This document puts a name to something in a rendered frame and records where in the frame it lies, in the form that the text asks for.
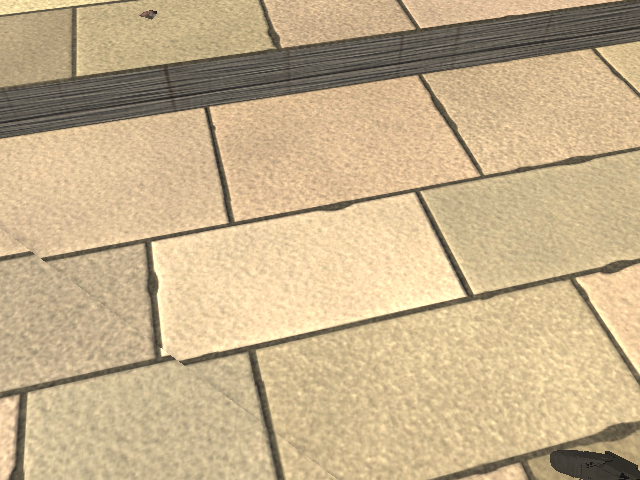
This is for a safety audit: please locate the right robot hand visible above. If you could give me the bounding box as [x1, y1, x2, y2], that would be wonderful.
[550, 450, 640, 480]

